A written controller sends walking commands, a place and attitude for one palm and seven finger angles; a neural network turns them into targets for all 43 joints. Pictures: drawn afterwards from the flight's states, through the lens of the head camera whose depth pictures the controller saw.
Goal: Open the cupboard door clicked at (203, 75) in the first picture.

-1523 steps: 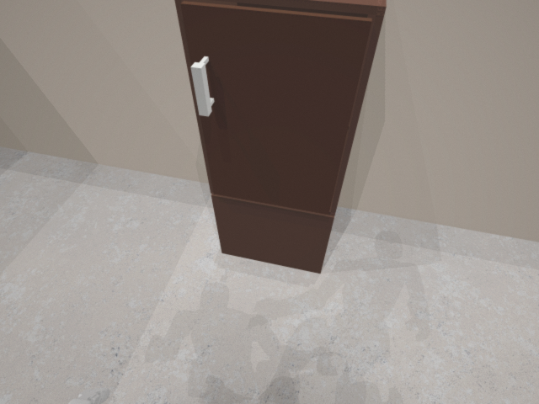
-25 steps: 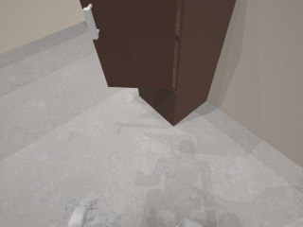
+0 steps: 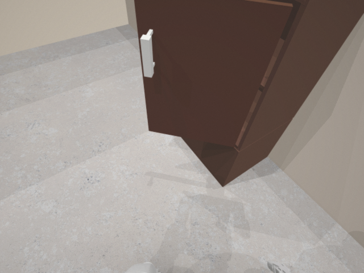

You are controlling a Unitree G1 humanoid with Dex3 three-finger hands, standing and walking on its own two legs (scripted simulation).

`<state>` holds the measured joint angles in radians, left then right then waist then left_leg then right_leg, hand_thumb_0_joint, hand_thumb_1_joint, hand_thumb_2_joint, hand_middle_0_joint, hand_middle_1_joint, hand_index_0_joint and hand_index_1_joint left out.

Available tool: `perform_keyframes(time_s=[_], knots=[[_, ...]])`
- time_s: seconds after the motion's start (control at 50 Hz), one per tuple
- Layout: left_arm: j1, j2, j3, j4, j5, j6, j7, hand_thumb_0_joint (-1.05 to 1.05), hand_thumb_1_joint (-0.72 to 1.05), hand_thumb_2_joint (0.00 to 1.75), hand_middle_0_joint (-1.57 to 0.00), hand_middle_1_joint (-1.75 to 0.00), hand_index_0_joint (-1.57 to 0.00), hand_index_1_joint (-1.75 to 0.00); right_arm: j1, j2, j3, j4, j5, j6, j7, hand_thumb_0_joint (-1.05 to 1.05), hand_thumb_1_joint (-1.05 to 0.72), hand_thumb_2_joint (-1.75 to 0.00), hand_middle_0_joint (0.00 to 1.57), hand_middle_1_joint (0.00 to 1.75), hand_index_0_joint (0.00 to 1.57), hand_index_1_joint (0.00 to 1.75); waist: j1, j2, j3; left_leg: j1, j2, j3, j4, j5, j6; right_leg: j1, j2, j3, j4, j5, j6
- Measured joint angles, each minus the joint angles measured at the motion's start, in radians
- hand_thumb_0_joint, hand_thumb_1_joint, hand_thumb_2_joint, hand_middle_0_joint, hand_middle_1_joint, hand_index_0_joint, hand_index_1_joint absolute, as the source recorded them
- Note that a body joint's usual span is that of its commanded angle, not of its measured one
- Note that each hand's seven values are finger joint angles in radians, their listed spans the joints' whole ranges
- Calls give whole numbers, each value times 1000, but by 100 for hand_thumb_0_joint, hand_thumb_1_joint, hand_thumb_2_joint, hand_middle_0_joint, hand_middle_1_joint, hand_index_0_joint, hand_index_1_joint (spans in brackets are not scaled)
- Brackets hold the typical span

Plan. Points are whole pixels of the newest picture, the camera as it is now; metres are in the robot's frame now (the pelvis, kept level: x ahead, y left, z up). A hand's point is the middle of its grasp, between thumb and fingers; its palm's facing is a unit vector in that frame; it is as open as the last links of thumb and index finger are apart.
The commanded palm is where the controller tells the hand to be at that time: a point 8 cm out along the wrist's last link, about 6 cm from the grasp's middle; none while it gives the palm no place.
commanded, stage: come to a stop and stand still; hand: left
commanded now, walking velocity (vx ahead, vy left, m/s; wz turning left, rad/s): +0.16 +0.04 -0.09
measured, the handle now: (149, 53) +0.68 +0.18 +0.09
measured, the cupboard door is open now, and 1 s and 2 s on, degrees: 44 44 44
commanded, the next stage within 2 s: look again from close up in 1.18 s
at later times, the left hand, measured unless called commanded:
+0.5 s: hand (116, 254) +0.17 +0.18 -0.15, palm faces -0.05 -0.96 -0.27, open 7.4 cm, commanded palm none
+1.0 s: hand out of the picture +0.08 +0.25 -0.15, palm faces -0.04 -0.96 -0.26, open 7.4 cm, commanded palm none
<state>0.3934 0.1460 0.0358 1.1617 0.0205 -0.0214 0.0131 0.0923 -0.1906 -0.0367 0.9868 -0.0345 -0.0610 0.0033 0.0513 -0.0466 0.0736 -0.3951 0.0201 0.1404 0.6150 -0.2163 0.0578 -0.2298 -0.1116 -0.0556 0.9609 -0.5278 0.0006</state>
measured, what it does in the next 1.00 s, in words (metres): steps on the spot: right foot, then left foot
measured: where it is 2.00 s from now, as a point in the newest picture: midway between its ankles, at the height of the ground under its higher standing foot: outside the picture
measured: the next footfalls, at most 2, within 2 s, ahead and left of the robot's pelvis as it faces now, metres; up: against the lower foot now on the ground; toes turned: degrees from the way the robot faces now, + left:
right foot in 0.36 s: +0.11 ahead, -0.11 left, +0.00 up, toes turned -5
left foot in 0.74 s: +0.07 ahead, +0.13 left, +0.00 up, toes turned +0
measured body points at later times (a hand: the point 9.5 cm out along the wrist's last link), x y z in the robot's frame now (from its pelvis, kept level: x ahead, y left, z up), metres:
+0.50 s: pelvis +0.08 -0.01 +0.01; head +0.12 -0.03 +0.46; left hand +0.17 +0.23 -0.13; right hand +0.06 -0.24 -0.16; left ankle +0.03 +0.11 -0.68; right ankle +0.07 -0.10 -0.72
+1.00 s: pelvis +0.05 +0.06 +0.01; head +0.04 +0.04 +0.46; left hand +0.08 +0.30 -0.13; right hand +0.12 -0.17 -0.14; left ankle +0.03 +0.13 -0.72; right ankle +0.07 -0.10 -0.72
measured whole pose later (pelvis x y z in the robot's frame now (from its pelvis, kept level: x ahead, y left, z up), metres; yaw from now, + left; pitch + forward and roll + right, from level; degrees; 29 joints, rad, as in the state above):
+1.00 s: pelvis +0.05 +0.06 +0.01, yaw -4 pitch -2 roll +0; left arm 0.30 0.19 0.00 1.00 0.03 0.03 0.03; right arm 0.22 -0.18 -0.01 0.91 -0.02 0.00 -0.01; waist 0.02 0.03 0.01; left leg -0.19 -0.04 0.10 0.53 -0.32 0.07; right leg -0.28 -0.07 0.01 0.54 -0.24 0.03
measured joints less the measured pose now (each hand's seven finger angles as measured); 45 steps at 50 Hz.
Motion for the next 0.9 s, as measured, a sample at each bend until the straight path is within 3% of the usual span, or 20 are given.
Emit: perform_keyframes(time_s=[0.06,0.14,0.24,0.4,0.42,0.48,0.54,0.6,0.66,0.7,0.74,0.8,0.9], knots=[[-55,8,6,-22,3,8,-1,1,91,90,-20,-30,-19,-30,25,25,12,1,1,-2,-17,0,-92,-90,20,30,19,30,-2,-8,-2,63,-15,24,-61,-17,-2,-157,12,14,210,74,-11],[-129,8,6,-78,1,5,6,1,91,90,-20,-30,-19,-30,75,40,9,27,10,-5,-41,-1,-94,-90,21,30,20,30,-17,0,-13,147,-36,41,-168,5,15,-245,16,3,106,153,6],[-198,39,10,-113,1,26,24,2,94,90,-20,-30,-19,-30,118,36,20,74,7,33,-46,-1,-95,-90,21,30,20,30,-48,9,-22,194,-36,40,-174,-25,9,-188,39,1,-164,190,15],[-236,51,14,-173,7,50,21,1,92,90,-19,-30,-19,-30,159,33,-3,101,11,88,-45,0,-92,-90,21,30,20,30,-72,57,-16,154,9,41,-39,-124,-27,-57,82,-5,-355,200,-16],[-238,46,11,-177,8,45,22,1,92,90,-19,-30,-19,-30,157,28,-8,99,15,94,-43,0,-92,-90,21,30,20,30,-77,69,-12,136,16,27,-4,-127,-41,-60,90,-10,-354,194,-23],[-242,32,-2,-176,5,30,28,1,92,90,-20,-30,-19,-30,147,18,-17,94,25,120,-39,0,-92,-90,21,30,20,30,-81,70,-1,61,-13,-58,223,-300,-72,-57,89,-15,-370,206,-40],[-242,12,-10,-171,3,28,31,1,91,90,-20,-30,-19,-30,125,8,-22,90,28,133,-34,0,-91,-90,20,30,19,30,-74,64,6,20,-31,-110,368,-318,-94,-43,85,-12,-418,237,-38],[-239,5,-3,-168,3,28,35,0,92,90,-20,-30,-20,-30,105,7,-21,80,29,130,-28,0,-91,-90,20,30,19,30,-65,48,8,35,-29,-128,321,-305,-107,-32,80,-9,-461,266,-32],[-235,17,0,-162,6,25,31,0,93,90,-20,-30,-20,-30,87,11,-17,69,29,119,-25,0,-91,-90,20,30,19,30,-52,29,7,83,-23,-126,170,-267,-111,-31,74,-9,-477,282,-24],[-222,24,-4,-156,5,23,37,0,92,90,-20,-30,-20,-30,81,9,-12,54,29,108,-23,0,-91,-90,20,30,19,30,-46,23,0,131,-17,-111,32,-190,-110,-43,72,-7,-458,279,-13],[-189,23,-15,-166,1,24,46,0,92,90,-20,-30,-20,-30,91,-7,-13,8,28,93,-22,0,-91,-90,20,30,19,30,-54,48,-21,169,-3,-100,-62,-117,-80,-70,80,-11,-405,257,2],[-165,34,-20,-163,1,41,46,1,91,90,-20,-30,-20,-30,103,-4,-5,-39,16,77,-25,0,-91,-90,20,30,19,30,-50,40,-35,172,-24,-80,-19,-153,-24,-70,57,5,-360,239,17],[-133,46,-31,-167,4,56,29,1,91,90,-20,-30,-20,-30,121,9,26,-79,11,66,-24,0,-91,-90,20,30,19,30,-34,58,-48,198,-49,-56,-33,-140,1,-53,50,50,-367,250,4]])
